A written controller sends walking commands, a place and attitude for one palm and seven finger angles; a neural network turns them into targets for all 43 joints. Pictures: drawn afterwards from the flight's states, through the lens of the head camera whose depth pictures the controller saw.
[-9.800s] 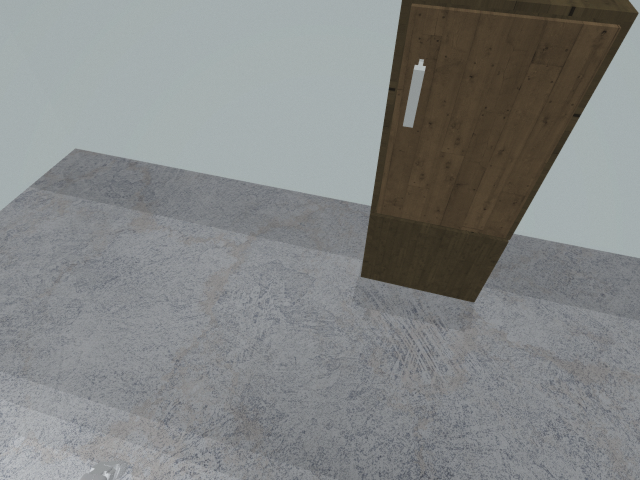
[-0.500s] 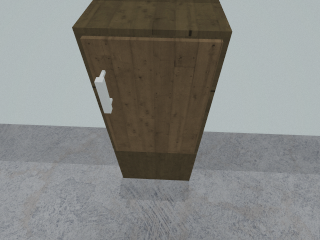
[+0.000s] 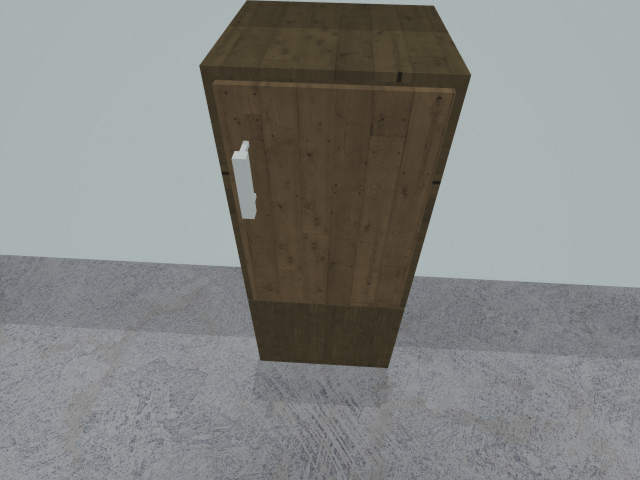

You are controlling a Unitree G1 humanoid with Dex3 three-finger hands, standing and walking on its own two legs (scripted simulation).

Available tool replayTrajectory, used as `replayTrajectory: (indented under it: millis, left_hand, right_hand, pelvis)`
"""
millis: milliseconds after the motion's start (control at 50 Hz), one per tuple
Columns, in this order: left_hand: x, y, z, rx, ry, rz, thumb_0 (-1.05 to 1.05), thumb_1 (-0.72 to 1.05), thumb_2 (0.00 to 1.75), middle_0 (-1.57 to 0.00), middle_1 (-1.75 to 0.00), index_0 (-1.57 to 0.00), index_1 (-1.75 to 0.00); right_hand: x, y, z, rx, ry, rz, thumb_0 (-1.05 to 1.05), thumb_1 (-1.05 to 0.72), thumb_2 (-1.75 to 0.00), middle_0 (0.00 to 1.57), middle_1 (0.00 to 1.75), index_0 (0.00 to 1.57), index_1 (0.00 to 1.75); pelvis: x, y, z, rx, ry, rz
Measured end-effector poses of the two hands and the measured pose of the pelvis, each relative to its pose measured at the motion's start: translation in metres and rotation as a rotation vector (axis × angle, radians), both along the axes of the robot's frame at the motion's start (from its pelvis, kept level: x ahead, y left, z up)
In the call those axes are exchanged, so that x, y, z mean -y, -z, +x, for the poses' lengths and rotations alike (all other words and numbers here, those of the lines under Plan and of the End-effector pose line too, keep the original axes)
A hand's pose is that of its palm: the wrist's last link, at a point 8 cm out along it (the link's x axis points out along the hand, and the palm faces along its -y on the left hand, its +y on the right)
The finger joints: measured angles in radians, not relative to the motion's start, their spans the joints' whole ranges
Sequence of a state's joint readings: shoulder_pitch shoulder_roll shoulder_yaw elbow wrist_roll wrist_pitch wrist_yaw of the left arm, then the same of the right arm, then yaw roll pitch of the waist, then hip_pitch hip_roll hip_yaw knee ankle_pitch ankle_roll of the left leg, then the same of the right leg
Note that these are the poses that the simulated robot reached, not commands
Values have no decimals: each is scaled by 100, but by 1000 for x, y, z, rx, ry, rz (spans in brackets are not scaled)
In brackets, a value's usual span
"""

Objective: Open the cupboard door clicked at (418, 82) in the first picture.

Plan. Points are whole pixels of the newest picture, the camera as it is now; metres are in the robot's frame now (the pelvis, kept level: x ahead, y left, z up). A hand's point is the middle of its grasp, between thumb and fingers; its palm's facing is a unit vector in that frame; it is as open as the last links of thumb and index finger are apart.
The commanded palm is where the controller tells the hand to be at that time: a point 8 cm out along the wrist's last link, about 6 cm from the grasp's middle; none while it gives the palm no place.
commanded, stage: come to a stop and stand still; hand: left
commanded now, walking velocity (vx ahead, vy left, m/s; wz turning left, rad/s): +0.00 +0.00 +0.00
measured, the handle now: (247, 180) +0.61 +0.18 +0.04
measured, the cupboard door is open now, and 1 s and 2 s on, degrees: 0 0 0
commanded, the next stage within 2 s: look again from close up in 0.18 s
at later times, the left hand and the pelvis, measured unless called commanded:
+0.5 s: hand out of the picture -0.02 +0.15 -0.17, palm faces +0.04 -0.99 -0.15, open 7.4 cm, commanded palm none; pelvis +0.00 +0.00 +0.00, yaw +1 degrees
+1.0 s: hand out of the picture +0.03 +0.16 -0.17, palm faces +0.04 -0.98 -0.17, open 7.4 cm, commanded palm none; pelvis +0.04 +0.00 +0.00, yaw +0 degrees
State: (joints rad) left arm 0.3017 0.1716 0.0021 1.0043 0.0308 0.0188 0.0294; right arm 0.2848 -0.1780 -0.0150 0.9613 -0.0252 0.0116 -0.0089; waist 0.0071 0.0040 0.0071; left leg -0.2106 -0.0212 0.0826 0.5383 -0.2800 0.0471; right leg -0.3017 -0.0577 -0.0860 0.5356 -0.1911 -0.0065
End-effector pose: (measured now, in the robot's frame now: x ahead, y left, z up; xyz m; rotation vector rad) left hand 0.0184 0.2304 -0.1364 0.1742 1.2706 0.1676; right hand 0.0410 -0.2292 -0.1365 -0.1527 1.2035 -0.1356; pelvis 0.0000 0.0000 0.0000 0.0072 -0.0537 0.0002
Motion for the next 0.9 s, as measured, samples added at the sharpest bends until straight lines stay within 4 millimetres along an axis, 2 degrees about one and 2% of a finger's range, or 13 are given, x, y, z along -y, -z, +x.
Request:
replayTrajectory:
  millis: [160, 280, 400, 520, 740, 900]
  left_hand:
    - [4, 0, -53, -113, -41, -15, 0, 91, 90, -19, -30, -20, -30]
    - [15, 3, -68, -161, -50, -42, 0, 91, 90, -20, -30, -20, -30]
    - [24, 6, -58, -147, -46, -66, 0, 91, 90, -20, -30, -20, -30]
    - [28, 7, -37, -116, -32, -71, 1, 91, 90, -20, -30, -20, -30]
    - [21, 3, -15, -99, -30, -43, 1, 92, 90, -20, -30, -20, -30]
    - [21, 2, -5, -99, -27, -40, 1, 92, 90, -20, -30, -20, -30]
  right_hand:
    - [-8, 5, -34, -87, 0, 19, 1, -92, -90, 20, 30, 20, 30]
    - [-14, 7, -57, -152, 20, 32, 1, -91, -90, 20, 30, 20, 30]
    - [-21, 8, -73, -204, 38, 43, 1, -91, -90, 20, 30, 20, 30]
    - [-25, 8, -74, -222, 49, 52, 1, -91, -90, 20, 30, 20, 30]
    - [-27, 7, -46, -190, 42, 60, 1, -91, -90, 20, 30, 20, 30]
    - [-19, 6, -24, -169, 29, 44, 1, -92, -90, 20, 30, 20, 30]
  pelvis:
    - [-2, -2, -7, -10, -10, -1]
    - [-2, -3, -7, -16, -11, 0]
    - [-2, -3, -5, -21, -12, 1]
    - [-1, -3, 1, -27, -12, 2]
    - [2, -5, 16, -27, -11, 1]
    - [3, -6, 25, -25, -8, -1]
